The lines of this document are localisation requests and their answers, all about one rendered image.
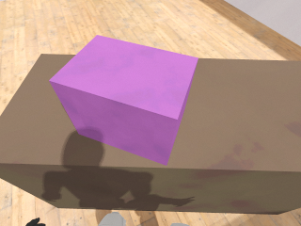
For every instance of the pedestal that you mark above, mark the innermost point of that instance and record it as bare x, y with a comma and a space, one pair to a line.
237, 150

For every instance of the carton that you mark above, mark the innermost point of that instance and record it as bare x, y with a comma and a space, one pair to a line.
127, 95

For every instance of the robot left thigh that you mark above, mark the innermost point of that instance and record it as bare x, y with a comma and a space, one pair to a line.
113, 219

